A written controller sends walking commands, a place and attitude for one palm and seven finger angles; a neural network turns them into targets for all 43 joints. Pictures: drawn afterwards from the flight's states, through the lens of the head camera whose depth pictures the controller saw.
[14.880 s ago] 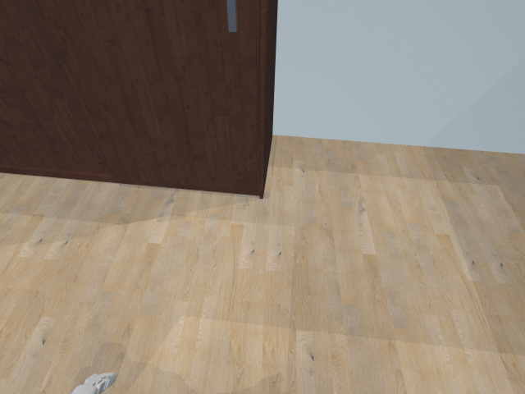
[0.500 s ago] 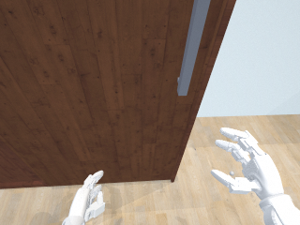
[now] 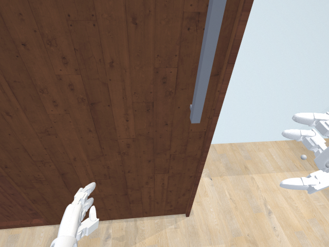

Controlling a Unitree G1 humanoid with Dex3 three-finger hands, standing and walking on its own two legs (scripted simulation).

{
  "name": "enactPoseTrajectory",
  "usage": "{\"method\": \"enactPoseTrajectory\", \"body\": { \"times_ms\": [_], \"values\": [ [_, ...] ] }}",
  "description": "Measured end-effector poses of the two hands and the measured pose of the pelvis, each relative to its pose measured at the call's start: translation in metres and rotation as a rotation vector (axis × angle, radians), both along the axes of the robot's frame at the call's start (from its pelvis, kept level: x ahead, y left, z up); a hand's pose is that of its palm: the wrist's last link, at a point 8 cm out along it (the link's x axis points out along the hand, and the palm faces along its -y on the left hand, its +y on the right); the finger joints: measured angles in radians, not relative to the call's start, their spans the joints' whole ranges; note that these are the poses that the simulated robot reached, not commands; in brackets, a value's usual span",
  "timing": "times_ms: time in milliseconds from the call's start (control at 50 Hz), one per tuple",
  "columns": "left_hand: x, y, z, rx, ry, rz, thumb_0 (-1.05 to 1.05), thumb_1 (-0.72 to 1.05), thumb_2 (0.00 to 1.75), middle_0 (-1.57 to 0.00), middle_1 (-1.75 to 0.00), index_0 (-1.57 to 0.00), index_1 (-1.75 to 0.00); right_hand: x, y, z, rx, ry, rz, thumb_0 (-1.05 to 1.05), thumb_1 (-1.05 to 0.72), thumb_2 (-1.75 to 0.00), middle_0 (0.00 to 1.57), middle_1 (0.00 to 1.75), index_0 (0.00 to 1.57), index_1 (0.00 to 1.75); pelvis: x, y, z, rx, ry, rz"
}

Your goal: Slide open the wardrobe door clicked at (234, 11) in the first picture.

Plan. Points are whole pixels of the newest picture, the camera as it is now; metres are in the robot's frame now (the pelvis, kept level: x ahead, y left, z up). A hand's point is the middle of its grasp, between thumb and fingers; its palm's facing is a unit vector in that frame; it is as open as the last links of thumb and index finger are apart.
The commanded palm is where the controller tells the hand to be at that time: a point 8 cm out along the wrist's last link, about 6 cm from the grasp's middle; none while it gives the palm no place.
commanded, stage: raise the hand with hooked fingers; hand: right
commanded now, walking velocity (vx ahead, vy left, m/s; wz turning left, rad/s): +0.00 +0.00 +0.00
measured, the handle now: (202, 63) +0.47 -0.08 +0.26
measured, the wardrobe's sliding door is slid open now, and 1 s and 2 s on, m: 0.00 0.00 0.00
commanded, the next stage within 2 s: move the hooked fingers beside the handle in 0.88 s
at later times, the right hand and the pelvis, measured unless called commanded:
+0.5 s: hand (327, 113) +0.29 -0.29 +0.25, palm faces +0.08 +0.98 -0.17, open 14.0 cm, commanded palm +0.24 -0.31 +0.26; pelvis +0.00 +0.01 +0.00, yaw -1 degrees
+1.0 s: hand (312, 124) +0.28 -0.26 +0.24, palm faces -0.04 +0.99 -0.17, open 14.0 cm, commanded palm +0.25 -0.32 +0.26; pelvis +0.01 +0.00 +0.00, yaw +0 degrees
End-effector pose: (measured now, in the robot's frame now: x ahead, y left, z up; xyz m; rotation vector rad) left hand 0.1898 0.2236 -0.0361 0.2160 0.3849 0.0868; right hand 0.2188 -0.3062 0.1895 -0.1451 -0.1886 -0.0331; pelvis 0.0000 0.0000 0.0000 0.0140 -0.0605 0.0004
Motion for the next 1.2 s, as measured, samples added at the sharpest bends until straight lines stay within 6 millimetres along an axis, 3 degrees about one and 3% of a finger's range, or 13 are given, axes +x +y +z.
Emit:
{"method": "enactPoseTrajectory", "body": {
  "times_ms": [80, 220, 360, 420, 500, 600, 680, 780, 860, 940, 1000, 1100, 1200],
  "values": [
    [0.014, -0.011, 0.0, -0.032, -0.004, -0.05, 0.02, 0.9, 0.89, -0.2, -0.3, -0.2, -0.3, 0.004, -0.009, 0.022, 0.006, -0.021, -0.027, -0.01, 0.4, -0.34, 0.3, 1.14, 0.29, 1.14, 0.002, 0.002, 0.002, 0.0, -0.008, -0.008],
    [0.018, -0.019, -0.012, -0.063, 0.065, -0.08, 0.02, 0.9, 0.89, -0.21, -0.3, -0.21, -0.3, 0.018, -0.006, 0.023, -0.017, 0.123, 0.0, -0.01, 0.47, -0.31, 0.3, 1.19, 0.3, 1.18, 0.001, 0.006, 0.003, -0.007, -0.003, -0.016],
    [0.013, -0.013, -0.016, -0.062, 0.101, -0.078, 0.02, 0.9, 0.89, -0.21, -0.3, -0.21, -0.3, 0.021, -0.018, 0.079, -0.042, -0.043, -0.015, -0.02, 0.49, -0.3, 0.31, 1.2, 0.3, 1.19, 0.006, 0.011, 0.005, -0.005, -0.011, -0.016],
    [0.011, -0.007, -0.019, -0.059, 0.116, -0.067, 0.02, 0.9, 0.89, -0.21, -0.3, -0.21, -0.3, 0.029, -0.03, 0.091, -0.034, -0.029, -0.049, -0.02, 0.5, -0.3, 0.31, 1.2, 0.3, 1.2, 0.005, 0.012, 0.005, -0.006, -0.004, -0.018],
    [0.006, 0.005, -0.024, -0.058, 0.139, -0.039, 0.02, 0.9, 0.89, -0.21, -0.3, -0.21, -0.3, 0.045, -0.032, 0.073, -0.023, 0.105, -0.049, -0.01, 0.5, -0.3, 0.31, 1.2, 0.3, 1.2, 0.001, 0.01, 0.004, -0.009, 0.015, -0.015],
    [0.001, 0.015, -0.023, -0.045, 0.143, -0.002, 0.02, 0.9, 0.89, -0.2, -0.3, -0.2, -0.3, 0.049, -0.005, 0.043, -0.012, 0.166, 0.068, -0.02, 0.5, -0.3, 0.3, 1.2, 0.3, 1.2, 0.002, 0.008, 0.003, -0.013, 0.018, -0.001],
    [0.002, 0.013, -0.014, -0.035, 0.112, 0.006, 0.02, 0.9, 0.89, -0.2, -0.3, -0.2, -0.3, 0.039, 0.002, 0.06, -0.025, 0.018, 0.082, -0.02, 0.49, -0.3, 0.31, 1.2, 0.3, 1.2, 0.008, 0.008, 0.004, -0.01, 0.004, 0.008],
    [0.006, 0.005, -0.012, -0.042, 0.099, -0.017, 0.02, 0.9, 0.89, -0.2, -0.3, -0.2, -0.3, 0.035, -0.029, 0.079, 0.008, -0.03, -0.046, -0.02, 0.5, -0.3, 0.31, 1.21, 0.31, 1.2, 0.008, 0.009, 0.004, -0.007, -0.005, 0.0],
    [0.009, 0.0, -0.018, -0.05, 0.118, -0.036, 0.02, 0.9, 0.89, -0.2, -0.3, -0.2, -0.3, 0.043, -0.036, 0.065, 0.0, 0.108, -0.085, -0.02, 0.5, -0.3, 0.31, 1.2, 0.3, 1.2, 0.003, 0.006, 0.004, -0.008, 0.008, -0.012],
    [0.01, -0.005, -0.02, -0.058, 0.127, -0.037, 0.02, 0.9, 0.89, -0.2, -0.3, -0.2, -0.3, 0.045, -0.018, 0.05, -0.024, 0.16, 0.008, -0.02, 0.5, -0.3, 0.3, 1.2, 0.3, 1.2, 0.003, 0.002, 0.004, -0.009, 0.015, -0.009],
    [0.011, -0.009, -0.017, -0.059, 0.116, -0.037, 0.02, 0.9, 0.89, -0.2, -0.3, -0.2, -0.3, 0.04, -0.009, 0.056, -0.025, 0.079, 0.073, -0.02, 0.49, -0.3, 0.31, 1.2, 0.3, 1.2, 0.007, 0.002, 0.004, -0.008, 0.009, -0.003],
    [0.013, -0.014, -0.011, -0.06, 0.096, -0.05, 0.02, 0.9, 0.89, -0.2, -0.3, -0.21, -0.3, 0.034, -0.027, 0.074, 0.013, -0.022, 0.007, -0.02, 0.5, -0.3, 0.31, 1.21, 0.31, 1.2, 0.01, 0.002, 0.004, -0.005, -0.001, -0.001],
    [0.014, -0.014, -0.015, -0.057, 0.112, -0.056, 0.02, 0.9, 0.89, -0.21, -0.3, -0.21, -0.3, 0.044, -0.037, 0.057, 0.029, 0.114, -0.051, -0.02, 0.5, -0.3, 0.31, 1.21, 0.3, 1.2, 0.006, -0.001, 0.004, -0.006, 0.005, -0.012]
  ]
}}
